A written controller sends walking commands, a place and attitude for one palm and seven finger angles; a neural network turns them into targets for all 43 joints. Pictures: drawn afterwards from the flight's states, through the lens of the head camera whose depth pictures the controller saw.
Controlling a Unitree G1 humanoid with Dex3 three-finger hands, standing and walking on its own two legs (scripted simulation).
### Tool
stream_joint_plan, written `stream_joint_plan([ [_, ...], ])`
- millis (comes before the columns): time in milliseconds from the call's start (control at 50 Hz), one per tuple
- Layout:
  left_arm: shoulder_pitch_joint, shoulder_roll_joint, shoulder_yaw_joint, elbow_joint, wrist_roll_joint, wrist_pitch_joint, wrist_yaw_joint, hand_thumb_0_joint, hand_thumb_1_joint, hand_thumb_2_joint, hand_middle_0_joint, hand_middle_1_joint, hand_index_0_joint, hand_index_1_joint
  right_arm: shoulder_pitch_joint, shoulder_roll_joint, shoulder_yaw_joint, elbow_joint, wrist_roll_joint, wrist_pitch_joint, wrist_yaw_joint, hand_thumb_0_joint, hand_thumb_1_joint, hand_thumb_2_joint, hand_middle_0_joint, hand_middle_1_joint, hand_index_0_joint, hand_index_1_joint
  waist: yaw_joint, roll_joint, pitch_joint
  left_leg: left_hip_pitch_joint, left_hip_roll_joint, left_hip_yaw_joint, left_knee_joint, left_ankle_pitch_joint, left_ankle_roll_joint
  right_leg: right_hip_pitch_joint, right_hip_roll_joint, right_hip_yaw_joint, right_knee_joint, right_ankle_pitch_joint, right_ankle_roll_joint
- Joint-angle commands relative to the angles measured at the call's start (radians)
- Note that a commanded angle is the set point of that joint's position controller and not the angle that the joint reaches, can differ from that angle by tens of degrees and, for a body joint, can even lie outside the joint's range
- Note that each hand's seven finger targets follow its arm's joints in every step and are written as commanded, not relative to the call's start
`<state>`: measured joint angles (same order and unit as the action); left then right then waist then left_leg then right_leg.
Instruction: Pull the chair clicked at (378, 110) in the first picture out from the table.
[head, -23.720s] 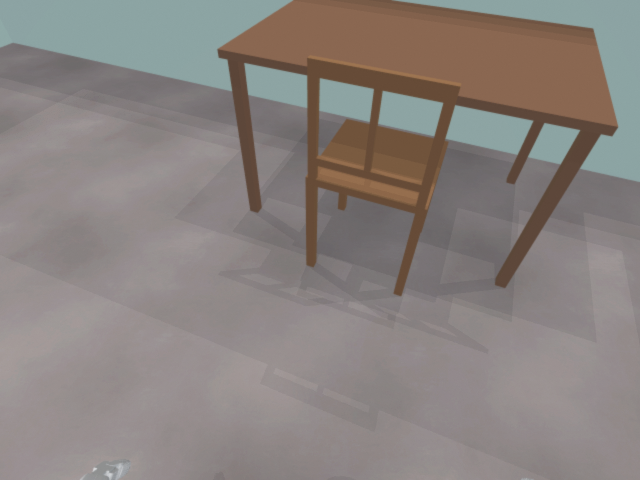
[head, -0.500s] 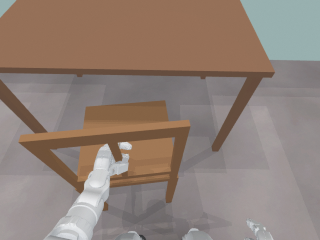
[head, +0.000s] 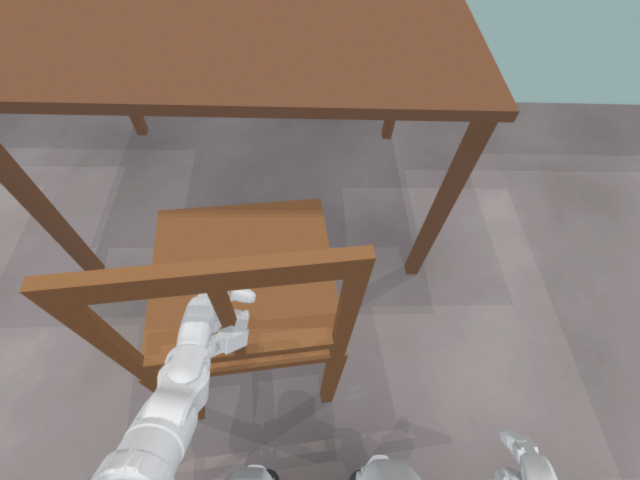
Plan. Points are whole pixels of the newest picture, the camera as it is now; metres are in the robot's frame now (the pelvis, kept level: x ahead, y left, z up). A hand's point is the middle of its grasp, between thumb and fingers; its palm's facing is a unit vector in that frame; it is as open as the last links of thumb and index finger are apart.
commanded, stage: step backward, pulling the chair out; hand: left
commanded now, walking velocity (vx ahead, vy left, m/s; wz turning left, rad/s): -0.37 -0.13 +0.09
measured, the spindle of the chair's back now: (230, 323) +0.33 +0.14 -0.10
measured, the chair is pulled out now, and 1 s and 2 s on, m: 0.25 0.52 0.62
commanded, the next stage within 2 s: stop walking, hand still on the chair in 0.98 s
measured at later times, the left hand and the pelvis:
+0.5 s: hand (237, 428) +0.19 +0.11 -0.07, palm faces +0.02 -0.99 -0.16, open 5.2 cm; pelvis -0.13 -0.02 +0.00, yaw +2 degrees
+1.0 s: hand out of the picture +0.04 +0.10 -0.07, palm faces +0.01 -0.99 -0.15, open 5.1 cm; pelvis -0.26 -0.03 +0.00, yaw +4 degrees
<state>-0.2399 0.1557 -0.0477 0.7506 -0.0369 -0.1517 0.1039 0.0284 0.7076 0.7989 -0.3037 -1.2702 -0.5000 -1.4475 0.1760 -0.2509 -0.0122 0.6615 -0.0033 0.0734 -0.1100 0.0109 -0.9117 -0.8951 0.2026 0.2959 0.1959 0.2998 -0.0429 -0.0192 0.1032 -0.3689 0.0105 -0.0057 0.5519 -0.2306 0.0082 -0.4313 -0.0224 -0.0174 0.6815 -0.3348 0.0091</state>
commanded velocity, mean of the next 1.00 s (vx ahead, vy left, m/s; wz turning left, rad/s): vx -0.36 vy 0.00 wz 0.08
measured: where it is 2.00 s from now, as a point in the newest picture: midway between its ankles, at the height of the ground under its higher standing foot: outside the picture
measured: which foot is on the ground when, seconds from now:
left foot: down 0.00-0.22, up 0.24-0.40, down 0.42-0.70, up 0.72-0.90, down 0.92-1.00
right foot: up 0.00-0.14, down 0.16-0.50, up 0.52-0.62, down 0.64-0.94, up 0.96-1.00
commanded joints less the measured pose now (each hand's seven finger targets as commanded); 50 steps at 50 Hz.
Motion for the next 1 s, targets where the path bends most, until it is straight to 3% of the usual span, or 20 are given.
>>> stream_joint_plan([
  [0, -0.181, 0.044, -0.001, -0.194, 0.018, -0.059, 0.002, 0.000, 0.900, 0.900, -0.500, -1.450, -0.500, -1.450, 0.017, -0.104, -0.039, -0.083, -0.013, -0.052, 0.024, 0.000, -0.900, -0.900, 0.200, 0.300, 0.200, 0.300, 0.017, 0.247, -0.359, 0.314, 0.317, -0.244, -0.079, 0.770, 0.131, 0.032, -0.001, 0.023, 0.024, -0.096, -0.021],
  [100, -0.190, 0.086, 0.030, -0.170, 0.022, -0.076, -0.007, 0.000, 0.900, 0.900, -0.500, -1.450, -0.500, -1.450, 0.021, -0.113, -0.040, -0.057, -0.006, -0.076, 0.027, 0.000, -0.900, -0.900, 0.200, 0.300, 0.200, 0.300, 0.008, 0.250, -0.354, 0.317, 0.270, -0.203, -0.039, 0.650, 0.098, 0.131, 0.012, 0.006, -0.231, 0.069, -0.015],
  [140, -0.177, 0.115, 0.052, -0.168, 0.029, -0.087, -0.009, 0.000, 0.900, 0.900, -0.500, -1.450, -0.500, -1.450, 0.010, -0.107, -0.038, -0.060, 0.000, -0.077, 0.026, 0.000, -0.900, -0.900, 0.200, 0.300, 0.200, 0.300, 0.012, 0.212, -0.379, 0.266, 0.209, -0.138, 0.002, 0.541, 0.058, 0.219, -0.013, 0.014, -0.321, 0.309, -0.018],
  [160, -0.138, 0.162, 0.084, -0.155, 0.033, -0.089, -0.008, 0.000, 0.900, 0.900, -0.500, -1.450, -0.500, -1.450, 0.010, -0.110, -0.039, -0.063, 0.000, -0.075, 0.020, 0.000, -0.900, -0.900, 0.200, 0.300, 0.200, 0.300, 0.009, 0.161, -0.391, 0.188, 0.174, -0.094, 0.029, 0.450, 0.026, 0.286, -0.065, 0.052, -0.311, 0.489, -0.032],
  [200, -0.154, 0.209, 0.118, -0.159, 0.024, -0.094, -0.003, 0.000, 0.900, 0.900, -0.500, -1.450, -0.500, -1.450, 0.001, -0.098, -0.053, -0.081, 0.021, -0.068, 0.002, 0.000, -0.900, -0.900, 0.200, 0.300, 0.200, 0.300, -0.006, -0.157, -0.423, 0.055, 0.049, 0.008, 0.186, 0.016, -0.046, 0.344, -0.228, 0.166, -0.280, 0.712, -0.106],
  [220, -0.154, 0.217, 0.126, -0.157, 0.024, -0.091, -0.002, 0.000, 0.900, 0.900, -0.500, -1.450, -0.500, -1.450, -0.057, -0.105, -0.049, -0.094, 0.025, -0.071, -0.006, 0.000, -0.900, -0.900, 0.200, 0.300, 0.200, 0.300, 0.019, -0.180, -0.399, -0.012, 0.004, -0.033, 0.316, -0.198, -0.047, 0.304, -0.302, 0.212, -0.298, 0.734, -0.143],
  [260, -0.134, 0.206, 0.127, -0.135, 0.025, -0.074, 0.003, 0.000, 0.900, 0.900, -0.500, -1.450, -0.500, -1.450, -0.099, -0.099, -0.034, -0.089, 0.015, -0.076, -0.010, 0.000, -0.900, -0.900, 0.200, 0.300, 0.200, 0.300, 0.042, -0.085, -0.365, -0.068, -0.002, -0.101, 0.419, -0.256, -0.047, 0.259, -0.350, 0.226, -0.302, 0.610, -0.187],
  [340, -0.152, 0.167, 0.113, -0.115, 0.026, -0.054, 0.012, 0.000, 0.900, 0.900, -0.500, -1.450, -0.500, -1.450, -0.061, -0.094, -0.005, -0.048, 0.011, -0.082, -0.017, 0.000, -0.900, -0.900, 0.200, 0.300, 0.200, 0.300, 0.016, -0.112, -0.358, -0.020, 0.027, -0.086, 0.085, -0.150, -0.044, 0.354, -0.267, 0.103, -0.206, 0.706, -0.111],
  [380, -0.168, 0.151, 0.080, -0.121, 0.015, -0.045, 0.014, 0.000, 0.900, 0.900, -0.500, -1.450, -0.500, -1.450, -0.019, -0.118, -0.014, -0.039, 0.015, -0.079, -0.027, 0.000, -0.900, -0.900, 0.200, 0.300, 0.200, 0.300, 0.002, -0.108, -0.346, 0.079, 0.065, -0.075, -0.121, 0.109, -0.026, 0.322, -0.203, 0.060, -0.165, 0.617, -0.064],
  [420, -0.210, 0.105, 0.036, -0.161, 0.010, -0.046, 0.007, 0.000, 0.900, 0.900, -0.500, -1.450, -0.500, -1.450, -0.007, -0.146, -0.034, -0.071, 0.017, -0.067, -0.025, 0.000, -0.900, -0.900, 0.200, 0.300, 0.200, 0.300, 0.010, 0.016, -0.358, 0.162, 0.193, -0.190, -0.118, 0.516, 0.037, 0.243, -0.063, 0.003, -0.108, 0.465, -0.002],
  [520, -0.217, 0.065, 0.012, -0.206, 0.020, -0.047, -0.003, 0.000, 0.900, 0.900, -0.500, -1.450, -0.500, -1.450, -0.032, -0.107, -0.030, -0.088, -0.014, -0.056, 0.012, 0.000, -0.900, -0.900, 0.200, 0.300, 0.200, 0.300, 0.026, 0.318, -0.342, 0.121, 0.296, -0.247, -0.154, 0.573, 0.114, 0.154, -0.010, 0.010, 0.067, -0.108, -0.019],
  [600, -0.169, 0.070, 0.025, -0.175, 0.011, -0.057, -0.010, 0.000, 0.900, 0.900, -0.500, -1.450, -0.500, -1.450, 0.015, -0.121, -0.049, -0.073, 0.006, -0.070, 0.029, 0.000, -0.900, -0.900, 0.200, 0.300, 0.200, 0.300, 0.017, 0.198, -0.360, 0.223, 0.236, -0.190, -0.003, 0.606, 0.070, 0.224, -0.010, 0.006, -0.239, 0.217, -0.022],
  [640, -0.205, 0.115, 0.039, -0.172, 0.027, -0.076, -0.011, 0.000, 0.900, 0.900, -0.500, -1.450, -0.500, -1.450, 0.002, -0.104, -0.042, -0.077, 0.011, -0.076, 0.022, 0.000, -0.900, -0.900, 0.200, 0.300, 0.200, 0.300, 0.004, 0.091, -0.370, 0.088, 0.145, -0.084, 0.054, 0.347, 0.005, 0.337, -0.112, 0.083, -0.289, 0.555, -0.049],
  [680, -0.196, 0.199, 0.100, -0.123, 0.024, -0.069, 0.001, 0.000, 0.900, 0.900, -0.500, -1.450, -0.500, -1.450, -0.002, -0.118, -0.062, -0.069, 0.028, -0.072, 0.003, 0.000, -0.900, -0.900, 0.200, 0.300, 0.200, 0.300, 0.007, -0.171, -0.409, -0.026, 0.008, -0.019, 0.285, -0.202, -0.059, 0.358, -0.315, 0.244, -0.309, 0.759, -0.154],
  [720, -0.205, 0.174, 0.089, -0.106, 0.030, -0.055, 0.001, 0.000, 0.900, 0.900, -0.500, -1.450, -0.500, -1.450, -0.085, -0.107, -0.044, -0.084, 0.020, -0.074, -0.003, 0.000, -0.900, -0.900, 0.200, 0.300, 0.200, 0.300, 0.046, -0.120, -0.369, -0.074, -0.003, -0.112, 0.482, -0.306, -0.046, 0.266, -0.387, 0.251, -0.332, 0.581, -0.181],
  [760, -0.179, 0.172, 0.097, -0.097, 0.033, -0.041, 0.007, 0.000, 0.900, 0.900, -0.500, -1.450, -0.500, -1.450, -0.082, -0.100, -0.018, -0.063, 0.009, -0.077, 0.000, 0.000, -0.900, -0.900, 0.200, 0.300, 0.200, 0.300, 0.039, -0.040, -0.359, -0.052, 0.017, -0.122, 0.377, -0.272, -0.046, 0.266, -0.361, 0.192, -0.300, 0.542, -0.177],
  [860, -0.187, 0.116, 0.041, -0.068, 0.012, -0.028, 0.009, 0.000, 0.900, 0.900, -0.500, -1.450, -0.500, -1.450, -0.009, -0.109, -0.009, -0.042, 0.022, -0.075, -0.021, 0.000, -0.900, -0.900, 0.200, 0.300, 0.200, 0.300, 0.007, -0.166, -0.328, 0.134, 0.023, -0.011, -0.101, -0.065, -0.032, 0.208, -0.223, 0.069, -0.287, 0.254, -0.067],
  [920, -0.235, 0.051, -0.011, -0.116, 0.010, -0.032, -0.004, 0.000, 0.900, 0.900, -0.500, -1.450, -0.500, -1.450, -0.001, -0.146, -0.025, -0.082, 0.014, -0.065, -0.022, 0.000, -0.900, -0.900, 0.200, 0.300, 0.200, 0.300, 0.030, 0.127, -0.307, 0.094, 0.248, -0.203, -0.199, 0.230, 0.078, 0.160, -0.020, -0.035, -0.042, 0.119, 0.019],
  [960, -0.309, 0.032, -0.034, -0.193, 0.008, -0.037, -0.015, 0.000, 0.900, 0.900, -0.500, -1.450, -0.500, -1.450, -0.045, -0.100, -0.011, -0.094, -0.006, -0.063, -0.007, 0.000, -0.900, -0.900, 0.200, 0.300, 0.200, 0.300, 0.032, 0.310, -0.326, 0.055, 0.312, -0.263, -0.227, 0.262, 0.134, 0.139, -0.015, -0.009, 0.140, -0.095, 0.005],
  [980, -0.308, 0.028, -0.029, -0.173, 0.011, -0.030, -0.010, 0.000, 0.900, 0.900, -0.500, -1.450, -0.500, -1.450, -0.032, -0.094, -0.016, -0.087, -0.003, -0.064, -0.003, 0.000, -0.900, -0.900, 0.200, 0.300, 0.200, 0.300, 0.032, 0.299, -0.308, 0.054, 0.324, -0.254, -0.197, 0.336, 0.150, 0.125, -0.006, 0.001, 0.191, -0.125, -0.001],
])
